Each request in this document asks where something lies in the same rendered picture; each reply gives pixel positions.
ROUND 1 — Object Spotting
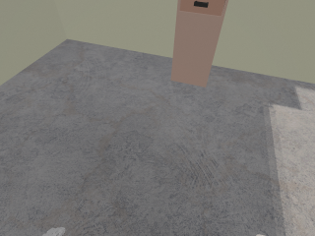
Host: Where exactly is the drawer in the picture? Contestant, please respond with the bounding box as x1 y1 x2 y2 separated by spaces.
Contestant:
180 0 225 16

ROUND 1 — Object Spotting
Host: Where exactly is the cabinet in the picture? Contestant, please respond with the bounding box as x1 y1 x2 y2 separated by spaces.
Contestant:
170 0 228 88

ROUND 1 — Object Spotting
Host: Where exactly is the handle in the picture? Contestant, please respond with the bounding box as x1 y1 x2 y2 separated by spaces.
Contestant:
194 1 209 8

